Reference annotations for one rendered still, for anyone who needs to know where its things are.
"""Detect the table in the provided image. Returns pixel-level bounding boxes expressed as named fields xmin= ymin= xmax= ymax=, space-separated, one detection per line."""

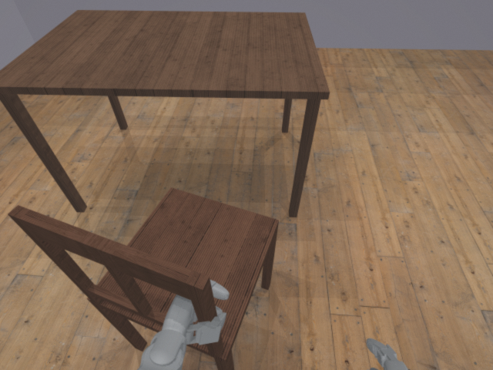
xmin=0 ymin=10 xmax=330 ymax=217

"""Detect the right robot hand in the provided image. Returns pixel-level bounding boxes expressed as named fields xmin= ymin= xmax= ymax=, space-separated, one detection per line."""
xmin=367 ymin=338 xmax=408 ymax=370

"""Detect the left robot forearm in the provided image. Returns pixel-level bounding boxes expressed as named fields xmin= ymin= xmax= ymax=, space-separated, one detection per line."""
xmin=137 ymin=330 xmax=186 ymax=370

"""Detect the left robot hand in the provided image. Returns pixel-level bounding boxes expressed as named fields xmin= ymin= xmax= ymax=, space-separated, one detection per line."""
xmin=162 ymin=280 xmax=230 ymax=345

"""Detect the chair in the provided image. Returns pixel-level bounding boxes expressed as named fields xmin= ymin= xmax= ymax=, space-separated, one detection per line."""
xmin=8 ymin=187 xmax=279 ymax=370

